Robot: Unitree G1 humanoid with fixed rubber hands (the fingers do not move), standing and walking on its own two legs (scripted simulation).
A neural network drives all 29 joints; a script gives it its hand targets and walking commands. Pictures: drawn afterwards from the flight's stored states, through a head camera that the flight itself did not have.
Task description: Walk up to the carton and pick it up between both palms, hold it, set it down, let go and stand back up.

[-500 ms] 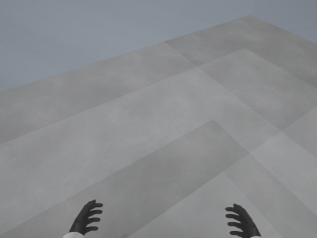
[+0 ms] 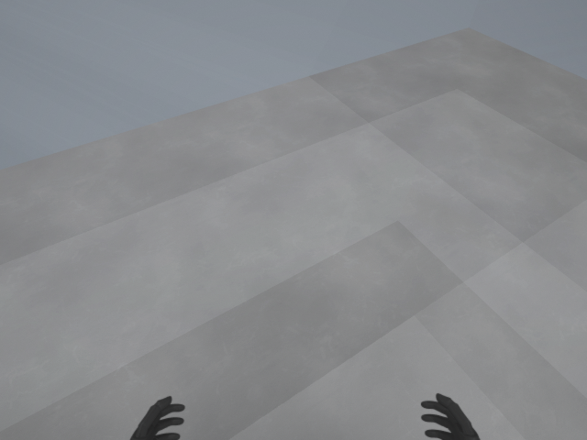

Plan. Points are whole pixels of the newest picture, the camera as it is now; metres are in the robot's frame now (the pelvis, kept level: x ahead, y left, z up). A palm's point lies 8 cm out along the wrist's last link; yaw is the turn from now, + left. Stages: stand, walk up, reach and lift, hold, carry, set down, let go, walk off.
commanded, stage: stand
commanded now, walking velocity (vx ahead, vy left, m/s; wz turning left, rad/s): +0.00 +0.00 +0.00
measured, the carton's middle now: out of the picture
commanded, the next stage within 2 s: walk up in 1.68 s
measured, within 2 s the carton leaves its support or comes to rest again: neither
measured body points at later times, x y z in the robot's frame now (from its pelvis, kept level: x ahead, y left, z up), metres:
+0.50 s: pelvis +0.00 +0.00 +0.00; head +0.01 +0.00 +0.45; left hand +0.13 +0.22 -0.11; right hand +0.12 -0.23 -0.11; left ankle +0.01 +0.12 -0.73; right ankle +0.01 -0.12 -0.73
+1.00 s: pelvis +0.00 -0.01 +0.00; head +0.01 +0.00 +0.45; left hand +0.12 +0.22 -0.11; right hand +0.11 -0.24 -0.11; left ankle +0.01 +0.12 -0.73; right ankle +0.01 -0.12 -0.73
